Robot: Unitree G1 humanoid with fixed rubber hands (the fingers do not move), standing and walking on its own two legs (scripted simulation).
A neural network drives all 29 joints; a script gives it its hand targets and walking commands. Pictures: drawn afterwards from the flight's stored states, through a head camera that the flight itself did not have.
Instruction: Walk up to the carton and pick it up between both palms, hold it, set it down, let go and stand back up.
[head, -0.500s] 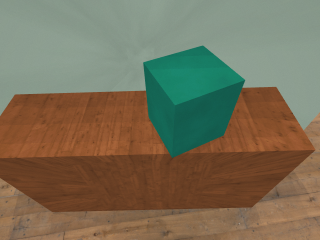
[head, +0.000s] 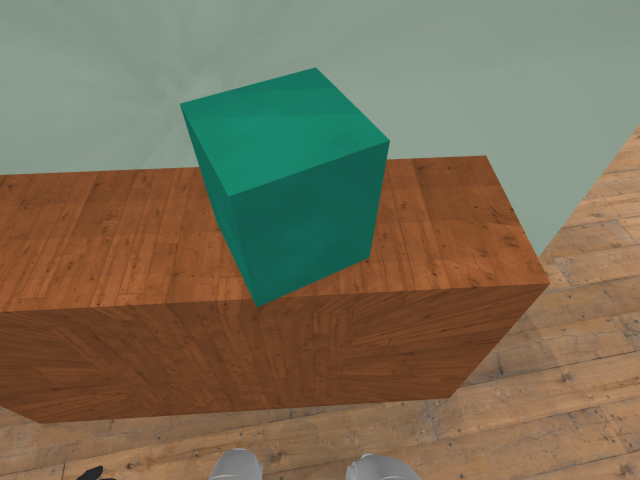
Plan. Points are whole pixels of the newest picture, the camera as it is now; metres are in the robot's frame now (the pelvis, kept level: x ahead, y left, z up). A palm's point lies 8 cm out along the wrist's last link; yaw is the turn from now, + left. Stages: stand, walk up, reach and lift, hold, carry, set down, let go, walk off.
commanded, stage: walk up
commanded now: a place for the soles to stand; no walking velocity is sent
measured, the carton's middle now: (285, 189) +0.52 +0.06 +0.04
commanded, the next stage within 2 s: none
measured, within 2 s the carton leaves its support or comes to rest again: neither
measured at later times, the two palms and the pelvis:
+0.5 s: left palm out of the picture +0.13 +0.17 -0.07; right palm out of the picture +0.06 -0.44 -0.14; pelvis +0.03 -0.13 +0.00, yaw -4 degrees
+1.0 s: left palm out of the picture +0.09 +0.23 -0.04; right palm out of the picture +0.07 -0.41 -0.12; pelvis +0.04 -0.09 +0.02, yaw -3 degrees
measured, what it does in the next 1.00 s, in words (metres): steps on the spot: left foot, then right foot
